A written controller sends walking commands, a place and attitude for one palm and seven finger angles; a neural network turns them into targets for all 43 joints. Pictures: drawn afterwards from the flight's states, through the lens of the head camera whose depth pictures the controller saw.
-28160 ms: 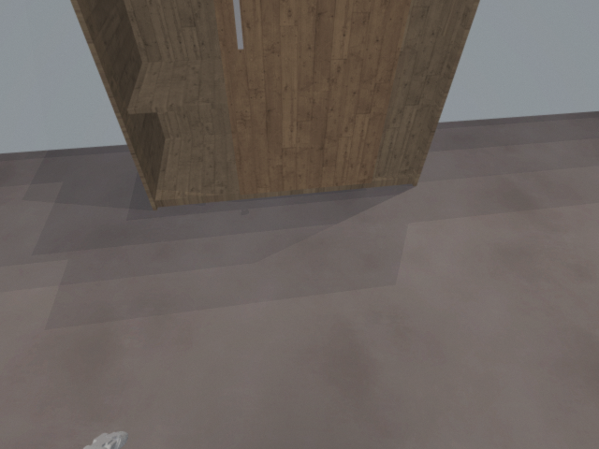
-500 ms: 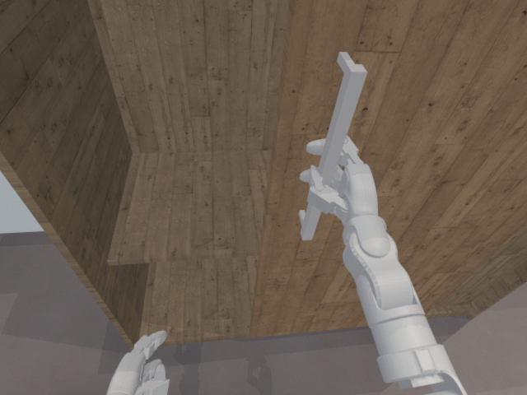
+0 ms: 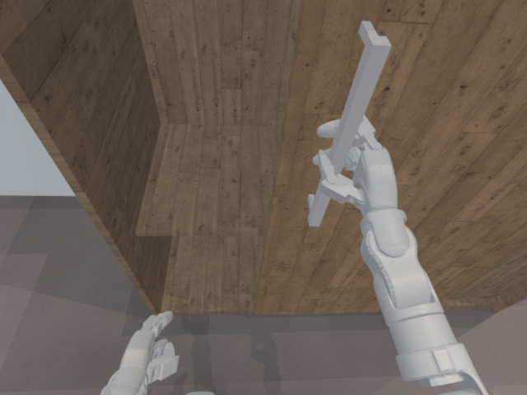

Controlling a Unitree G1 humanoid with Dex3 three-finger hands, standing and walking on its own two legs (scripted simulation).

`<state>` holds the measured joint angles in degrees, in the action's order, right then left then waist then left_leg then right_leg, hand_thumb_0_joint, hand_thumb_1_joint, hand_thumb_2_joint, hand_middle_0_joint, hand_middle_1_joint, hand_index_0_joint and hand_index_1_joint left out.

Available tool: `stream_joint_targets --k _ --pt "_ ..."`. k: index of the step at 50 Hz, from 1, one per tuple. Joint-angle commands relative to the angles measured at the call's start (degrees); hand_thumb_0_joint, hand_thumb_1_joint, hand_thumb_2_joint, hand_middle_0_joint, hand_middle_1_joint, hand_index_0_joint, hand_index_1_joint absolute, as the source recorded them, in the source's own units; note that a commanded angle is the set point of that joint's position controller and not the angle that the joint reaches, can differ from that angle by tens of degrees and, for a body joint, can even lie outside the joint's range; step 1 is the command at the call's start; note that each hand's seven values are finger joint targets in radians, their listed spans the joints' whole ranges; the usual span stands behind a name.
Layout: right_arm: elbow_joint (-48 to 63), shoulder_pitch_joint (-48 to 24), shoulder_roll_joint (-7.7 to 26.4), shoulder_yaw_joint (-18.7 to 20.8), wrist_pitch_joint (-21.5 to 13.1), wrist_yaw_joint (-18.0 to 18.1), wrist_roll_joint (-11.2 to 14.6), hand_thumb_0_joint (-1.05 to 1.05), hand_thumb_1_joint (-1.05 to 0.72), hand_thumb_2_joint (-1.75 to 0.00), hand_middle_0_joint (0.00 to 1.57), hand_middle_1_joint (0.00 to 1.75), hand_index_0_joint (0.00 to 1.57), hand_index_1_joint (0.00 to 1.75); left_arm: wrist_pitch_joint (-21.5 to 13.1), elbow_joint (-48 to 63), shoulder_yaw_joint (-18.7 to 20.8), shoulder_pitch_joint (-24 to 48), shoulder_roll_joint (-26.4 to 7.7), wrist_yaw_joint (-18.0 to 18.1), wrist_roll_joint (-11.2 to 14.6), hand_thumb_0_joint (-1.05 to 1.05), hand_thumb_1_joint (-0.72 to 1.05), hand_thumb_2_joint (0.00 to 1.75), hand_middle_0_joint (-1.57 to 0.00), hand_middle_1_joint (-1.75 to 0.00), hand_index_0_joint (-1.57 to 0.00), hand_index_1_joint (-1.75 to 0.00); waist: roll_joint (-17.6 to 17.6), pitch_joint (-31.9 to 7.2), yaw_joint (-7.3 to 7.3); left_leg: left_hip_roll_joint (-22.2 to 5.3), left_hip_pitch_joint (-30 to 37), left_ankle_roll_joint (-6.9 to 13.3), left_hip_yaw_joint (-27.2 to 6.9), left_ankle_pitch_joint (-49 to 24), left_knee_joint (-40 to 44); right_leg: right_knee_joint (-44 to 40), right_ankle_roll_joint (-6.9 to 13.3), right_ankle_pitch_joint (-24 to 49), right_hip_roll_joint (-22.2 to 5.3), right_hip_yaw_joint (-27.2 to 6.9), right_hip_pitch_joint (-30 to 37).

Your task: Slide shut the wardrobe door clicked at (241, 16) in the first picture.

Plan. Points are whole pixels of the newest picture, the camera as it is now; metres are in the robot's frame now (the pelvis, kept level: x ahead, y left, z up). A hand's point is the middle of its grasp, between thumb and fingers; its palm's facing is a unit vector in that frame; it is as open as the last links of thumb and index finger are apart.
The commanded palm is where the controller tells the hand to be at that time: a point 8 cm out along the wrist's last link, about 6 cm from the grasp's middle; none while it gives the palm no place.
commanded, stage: step sideways, sliding the door along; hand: right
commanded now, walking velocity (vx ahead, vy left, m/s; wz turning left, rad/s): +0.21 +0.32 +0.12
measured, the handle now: (334, 147) +0.42 -0.07 +0.16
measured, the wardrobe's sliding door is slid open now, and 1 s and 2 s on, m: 0.33 0.20 0.00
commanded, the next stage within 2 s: none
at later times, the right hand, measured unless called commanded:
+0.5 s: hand (298, 176) +0.37 -0.02 +0.15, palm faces +0.08 +0.99 -0.10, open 6.0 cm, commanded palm +0.34 -0.02 +0.16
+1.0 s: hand (213, 171) +0.37 +0.09 +0.15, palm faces +0.21 +0.98 -0.06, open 6.0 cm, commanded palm +0.33 +0.12 +0.16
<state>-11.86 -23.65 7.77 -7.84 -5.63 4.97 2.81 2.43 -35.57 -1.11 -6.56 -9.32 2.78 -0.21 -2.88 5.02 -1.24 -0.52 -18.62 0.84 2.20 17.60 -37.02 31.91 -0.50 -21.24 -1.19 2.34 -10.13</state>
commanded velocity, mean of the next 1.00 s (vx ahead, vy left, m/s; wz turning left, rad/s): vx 0.14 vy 0.31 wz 0.14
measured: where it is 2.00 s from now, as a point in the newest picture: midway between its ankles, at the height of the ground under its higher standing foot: outside the picture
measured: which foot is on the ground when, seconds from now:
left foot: down 0.00-0.38, up 0.40-0.62, down 0.64-0.82, up 0.84-1.00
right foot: down 0.00-0.10, up 0.12-0.34, down 0.36-0.68, up 0.70-0.78, down 0.80-1.00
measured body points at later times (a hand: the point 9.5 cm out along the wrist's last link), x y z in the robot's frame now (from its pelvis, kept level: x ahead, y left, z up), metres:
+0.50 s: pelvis -0.03 +0.10 +0.00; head +0.04 +0.10 +0.45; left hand +0.16 +0.32 -0.11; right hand +0.36 -0.07 +0.16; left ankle -0.01 +0.19 -0.67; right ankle -0.02 -0.07 -0.73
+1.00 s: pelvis +0.00 +0.26 +0.00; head +0.06 +0.25 +0.44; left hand +0.21 +0.45 -0.11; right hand +0.35 +0.04 +0.16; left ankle +0.04 +0.39 -0.69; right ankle -0.03 +0.03 -0.73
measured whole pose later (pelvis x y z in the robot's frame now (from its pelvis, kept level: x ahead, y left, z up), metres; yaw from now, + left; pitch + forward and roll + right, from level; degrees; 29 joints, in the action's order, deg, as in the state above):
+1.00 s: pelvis +0.00 +0.26 +0.00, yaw -3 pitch -3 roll +2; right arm -8.4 -25.3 8.6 -1.2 -2.9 8.8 4.8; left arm 4.3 -33.6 1.6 -5.9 -12.2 -0.7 2.3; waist -3.7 11.2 -7.0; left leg -0.8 -24.0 0.9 3.2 23.1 -52.6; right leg 31.0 -6.3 -16.7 -13.6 -1.7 -10.1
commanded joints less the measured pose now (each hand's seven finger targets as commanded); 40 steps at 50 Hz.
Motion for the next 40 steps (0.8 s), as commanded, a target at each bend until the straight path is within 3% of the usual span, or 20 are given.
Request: stream_joint_targets --k 1,3,5,7,9,14,16,17,19,21,23,26,30,32,34,35,37,38,39,40 --pt "16.32 -25.11 0.36 0.65 -4.8 -1.62 -1.32 0.0 -0.9 -0.9 0.45 1.4 0.45 1.4 -0.24 8.2 3.03 4.75 -7.13 0.63 -0.04 0.0 0.9 0.9 -0.2 -0.3 -0.2 -0.3 -4.1 -18.96 2.8 -0.36 5.16 1.11 -0.46 -4.7 6.93 1.58 6.66 44.61 -16.49 -9.12 10.6" --pt "17.38 -23.84 2.74 2.63 -4.44 -1.75 -1.97 0.0 -0.9 -0.9 0.45 1.4 0.45 1.4 0.49 8.15 3.57 3.45 -7.01 0.92 0.72 0.0 0.9 0.9 -0.2 -0.3 -0.2 -0.3 8.05 -21.72 2.94 -4.37 15.14 3.62 -5.94 -27.34 14.35 13.42 3.05 34.72 -10.07 -2.74 4.18" --pt "17.82 -23.1 4.84 5.09 -4.15 -1.74 -1.79 0.0 -0.9 -0.9 0.45 1.4 0.45 1.4 0.35 8.36 4.34 4.95 -6.53 1.15 1.38 0.0 0.9 0.9 -0.2 -0.3 -0.2 -0.3 23.58 -21.93 1.83 -14.55 24.17 11.55 -17.96 -55.67 13.24 29.13 -0.15 -6.24 0.26 -1.4 -11.2" --pt "15.89 -21.71 4.34 5.05 -3.97 -1.44 -1.83 0.0 -0.9 -0.9 0.45 1.4 0.45 1.4 0.11 7.47 3.74 5.71 -5.15 1.05 0.98 0.0 0.9 0.9 -0.2 -0.3 -0.2 -0.3 15.67 -18.59 0.6 -15.85 21.0 11.06 -15.81 -51.35 13.0 31.82 0.44 -10.92 -1.32 -4.29 -14.6" --pt "19.07 -22.0 4.18 5.18 -4.48 -1.21 -1.84 0.0 -0.9 -0.9 0.45 1.4 0.45 1.4 0.03 7.29 2.4 6.52 -4.49 1.25 0.45 0.0 0.9 0.9 -0.2 -0.3 -0.2 -0.3 9.73 -18.17 1.11 -13.42 19.81 10.33 -12.08 -48.54 12.53 22.57 -0.11 -7.47 -1.5 -1.42 -12.44" --pt "23.14 -22.83 3.26 2.87 -5.38 0.03 -1.04 0.0 -0.9 -0.9 0.45 1.4 0.45 1.4 0.38 7.92 2.52 6.25 -4.97 1.48 0.8 0.0 0.9 0.9 -0.2 -0.3 -0.2 -0.3 8.74 -23.58 1.54 -10.02 18.5 8.15 -9.91 -35.93 12.59 5.0 -0.32 3.86 -1.05 2.99 -2.94" --pt "24.72 -24.31 2.52 1.47 -5.17 0.09 -0.75 0.0 -0.9 -0.9 0.45 1.4 0.45 1.4 0.28 8.01 3.24 5.03 -5.88 1.72 1.24 0.0 0.9 0.9 -0.2 -0.3 -0.2 -0.3 7.66 -25.82 2.6 -8.68 15.7 5.79 -9.48 -34.19 8.54 -5.12 0.8 12.68 -3.75 1.91 5.73" --pt "24.5 -24.69 1.98 -0.04 -4.83 -0.22 -0.37 0.0 -0.9 -0.9 0.45 1.4 0.45 1.4 0.47 7.99 3.46 4.84 -6.78 1.71 1.65 0.0 0.9 0.9 -0.2 -0.3 -0.2 -0.3 5.21 -25.23 3.56 -6.18 9.0 3.24 -7.29 -28.79 3.28 -8.58 2.87 22.35 -8.84 -2.74 12.26" --pt "22.94 -26.06 -1.29 -1.74 -4.77 -1.83 0.34 0.0 -0.9 -0.9 0.45 1.4 0.45 1.4 0.84 8.28 4.07 5.48 -8.14 0.44 1.31 0.0 0.9 0.9 -0.2 -0.3 -0.2 -0.3 -12.17 -22.55 3.69 1.41 -9.87 -1.99 -5.93 8.14 -21.06 -10.48 15.36 52.15 -29.49 -25.06 21.53" --pt "20.03 -25.92 2.63 2.04 -4.55 -2.19 -0.72 0.0 -0.9 -0.9 0.45 1.4 0.45 1.4 0.72 7.04 3.27 7.36 -7.74 -0.27 0.72 0.0 0.9 0.9 -0.2 -0.3 -0.2 -0.3 -8.54 -17.4 1.97 -1.66 -18.96 0.38 -10.0 11.4 -29.59 -7.91 16.06 52.5 -31.08 -20.68 22.74" --pt "20.34 -27.73 0.84 0.32 -4.2 -2.42 -0.56 0.0 -0.9 -0.9 0.45 1.4 0.45 1.4 1.3 6.97 3.44 6.06 -8.78 -0.6 0.5 0.0 0.9 0.9 -0.2 -0.3 -0.2 -0.3 -6.06 -17.47 2.15 -3.92 -16.98 0.74 -9.41 10.26 -23.36 -5.27 13.69 46.73 -28.85 -15.38 19.79" --pt "17.89 -29.91 -4.81 -4.44 -3.72 -2.54 -0.93 0.0 -0.9 -0.9 0.45 1.4 0.45 1.4 0.61 7.96 4.02 3.77 -9.5 -1.27 1.65 0.0 0.9 0.9 -0.2 -0.3 -0.2 -0.3 -6.66 -21.06 2.78 -0.93 0.97 0.41 -0.21 2.87 -7.72 -2.89 8.23 42.37 -21.51 -2.7 11.64" --pt "17.94 -33.1 -5.91 -6.7 -3.72 -2.6 -1.14 0.0 -0.9 -0.9 0.45 1.4 0.45 1.4 -0.43 9.01 3.31 4.63 -9.0 -1.73 3.36 0.0 0.9 0.9 -0.2 -0.3 -0.2 -0.3 -9.66 -22.74 3.47 1.19 10.5 -0.06 4.75 -6.01 6.77 5.88 5.26 37.03 -17.47 -1.51 10.8" --pt "18.51 -34.11 -5.4 -7.69 -3.7 -2.34 -1.88 0.0 -0.9 -0.9 0.45 1.4 0.45 1.4 -0.76 8.36 2.54 5.04 -7.24 -1.5 4.19 0.0 0.9 0.9 -0.2 -0.3 -0.2 -0.3 0.37 -22.74 3.43 -2.34 18.15 1.94 -0.06 -23.24 16.37 16.55 1.97 26.97 -10.66 1.44 4.96" --pt "15.56 -32.56 -1.7 -3.87 -2.86 -1.2 -2.36 0.0 -0.9 -0.9 0.45 1.4 0.45 1.4 -0.76 5.65 3.67 4.87 -6.54 -0.74 4.09 0.0 0.9 0.9 -0.2 -0.3 -0.2 -0.3 19.76 -22.48 3.9 -12.15 19.8 9.12 -13.47 -38.23 15.77 26.51 -0.87 -2.47 -2.38 -1.23 -7.28" --pt "16.39 -33.2 -1.1 -2.93 -2.82 -0.71 -2.38 0.0 -0.9 -0.9 0.45 1.4 0.45 1.4 -0.81 4.87 4.11 6.17 -7.53 -0.43 3.59 0.0 0.9 0.9 -0.2 -0.3 -0.2 -0.3 22.44 -20.77 2.83 -13.12 17.73 10.78 -14.45 -39.76 14.6 30.69 0.1 -6.92 -3.03 -3.25 -9.26" --pt "18.57 -34.86 -5.45 -5.98 -2.99 0.0 -1.23 0.0 -0.9 -0.9 0.45 1.4 0.45 1.4 -1.09 3.3 2.96 5.77 -6.44 -0.29 2.77 0.0 0.9 0.9 -0.2 -0.3 -0.2 -0.3 10.99 -19.29 4.84 -11.94 13.55 8.88 -8.53 -35.63 10.43 15.84 0.87 -4.89 -3.94 -2.86 -3.79" --pt "18.36 -33.65 -8.16 -7.73 -3.36 0.04 -0.79 0.0 -0.9 -0.9 0.45 1.4 0.45 1.4 -0.78 3.52 2.48 5.88 -5.67 -0.39 2.81 0.0 0.9 0.9 -0.2 -0.3 -0.2 -0.3 7.23 -20.11 5.71 -9.0 13.17 6.76 -4.5 -35.08 2.35 -0.18 0.7 6.07 -3.82 -1.45 1.71" --pt "21.39 -33.55 -8.0 -8.24 -4.51 -0.02 -0.09 0.0 -0.9 -0.9 0.45 1.4 0.45 1.4 -0.83 4.25 3.23 6.23 -7.18 -0.08 2.69 0.0 0.9 0.9 -0.2 -0.3 -0.2 -0.3 -0.86 -20.71 5.94 -4.62 10.35 3.2 -0.11 -31.05 -9.55 -13.91 1.59 25.59 -7.69 -4.18 8.15" --pt "23.25 -32.12 -8.29 -9.07 -5.2 -0.57 0.82 0.0 -0.9 -0.9 0.45 1.4 0.45 1.4 -0.73 5.85 4.78 6.99 -9.56 -0.59 1.89 0.0 0.9 0.9 -0.2 -0.3 -0.2 -0.3 -14.44 -19.84 5.31 -0.32 -6.53 -0.02 1.87 -6.19 -23.97 -12.74 7.66 51.85 -21.09 -19.71 19.54"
